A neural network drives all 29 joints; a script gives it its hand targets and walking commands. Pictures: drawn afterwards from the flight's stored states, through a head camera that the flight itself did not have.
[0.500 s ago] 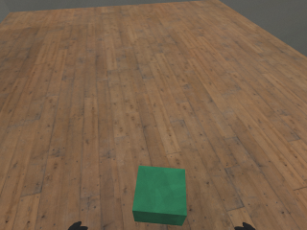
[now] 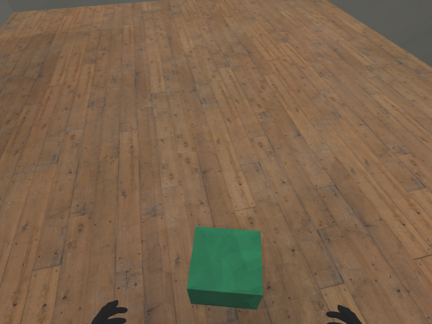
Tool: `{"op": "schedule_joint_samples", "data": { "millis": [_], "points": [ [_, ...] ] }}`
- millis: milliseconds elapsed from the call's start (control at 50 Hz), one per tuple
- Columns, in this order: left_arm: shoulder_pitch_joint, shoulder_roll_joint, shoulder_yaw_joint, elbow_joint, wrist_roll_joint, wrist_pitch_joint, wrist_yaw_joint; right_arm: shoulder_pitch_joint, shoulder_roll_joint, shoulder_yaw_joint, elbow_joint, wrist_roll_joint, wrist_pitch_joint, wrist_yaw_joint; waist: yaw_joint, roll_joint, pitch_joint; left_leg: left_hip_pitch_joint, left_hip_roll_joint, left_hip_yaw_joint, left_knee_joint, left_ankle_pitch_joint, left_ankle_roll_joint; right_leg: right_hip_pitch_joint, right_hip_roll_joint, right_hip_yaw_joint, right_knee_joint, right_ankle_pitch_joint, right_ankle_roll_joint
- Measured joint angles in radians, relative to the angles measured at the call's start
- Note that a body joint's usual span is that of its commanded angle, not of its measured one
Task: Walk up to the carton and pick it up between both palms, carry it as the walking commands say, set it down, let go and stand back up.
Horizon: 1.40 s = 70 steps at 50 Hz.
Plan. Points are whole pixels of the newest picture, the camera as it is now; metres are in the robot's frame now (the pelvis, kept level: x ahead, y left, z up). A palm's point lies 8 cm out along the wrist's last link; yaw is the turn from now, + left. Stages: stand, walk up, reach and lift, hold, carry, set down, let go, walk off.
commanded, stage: reach and lift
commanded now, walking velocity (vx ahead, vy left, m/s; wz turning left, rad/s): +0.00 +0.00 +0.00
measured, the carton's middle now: (225, 267) +0.48 -0.01 -0.66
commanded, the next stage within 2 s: none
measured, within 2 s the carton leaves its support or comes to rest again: neither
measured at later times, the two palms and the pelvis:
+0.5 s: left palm (132, 270) +0.27 +0.22 -0.13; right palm (333, 283) +0.26 -0.23 -0.14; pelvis -0.03 +0.00 -0.04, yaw +1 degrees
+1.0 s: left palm (161, 218) +0.43 +0.18 -0.17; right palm (314, 229) +0.41 -0.24 -0.18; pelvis -0.05 -0.01 -0.08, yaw +2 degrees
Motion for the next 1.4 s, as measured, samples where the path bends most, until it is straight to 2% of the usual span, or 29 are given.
{"op": "schedule_joint_samples", "data": {
  "millis": [140, 380, 660, 840, 1120, 1240, 1400],
  "points": [
    [-0.199, 0.000, 0.000, -0.001, 0.000, 0.046, -0.015, -0.130, 0.000, -0.050, -0.001, 0.000, 0.046, 0.022, 0.000, 0.001, 0.110, -0.029, 0.001, -0.008, 0.028, 0.002, 0.001, -0.025, 0.003, 0.000, 0.027, 0.000, -0.001],
    [-0.430, 0.000, 0.001, -0.001, -0.010, 0.048, -0.019, -0.355, -0.003, -0.073, -0.001, 0.000, 0.041, 0.009, 0.000, 0.002, 0.071, -0.345, 0.013, -0.013, 0.218, -0.050, 0.000, -0.339, -0.001, 0.000, 0.208, -0.047, -0.007],
    [-0.774, 0.000, 0.052, 0.002, -0.061, 0.126, 0.030, -0.702, -0.052, -0.137, 0.027, 0.000, 0.081, -0.004, 0.000, 0.002, 0.046, -0.713, 0.013, -0.017, 0.383, -0.053, 0.014, -0.701, -0.015, 0.000, 0.363, -0.047, -0.007],
    [-0.988, 0.000, 0.068, 0.070, -0.080, 0.134, 0.053, -0.909, -0.083, -0.205, 0.125, 0.000, 0.065, 0.000, 0.000, 0.005, 0.004, -0.888, 0.013, -0.019, 0.408, -0.038, 0.015, -0.877, -0.017, 0.000, 0.391, -0.035, -0.011],
    [-1.291, 0.007, 0.172, 0.171, -0.084, 0.102, 0.057, -1.215, -0.107, -0.266, 0.208, 0.000, 0.045, -0.010, -0.004, 0.010, -0.023, -1.121, 0.013, -0.023, 0.421, -0.005, 0.010, -1.114, -0.017, 0.000, 0.412, -0.008, -0.020],
    [-1.386, 0.012, 0.201, 0.184, -0.084, 0.098, 0.057, -1.312, -0.122, -0.291, 0.216, 0.000, 0.047, -0.014, -0.007, 0.010, -0.019, -1.191, 0.013, -0.023, 0.422, 0.008, 0.010, -1.183, -0.017, 0.000, 0.412, 0.005, -0.022],
    [-1.414, 0.024, 0.240, 0.192, -0.084, 0.092, 0.036, -1.328, -0.124, -0.315, 0.222, 0.000, 0.047, -0.013, -0.007, 0.017, -0.041, -1.275, 0.013, -0.036, 0.449, 0.007, 0.006, -1.263, -0.012, 0.000, 0.427, 0.013, -0.023]
  ]
}}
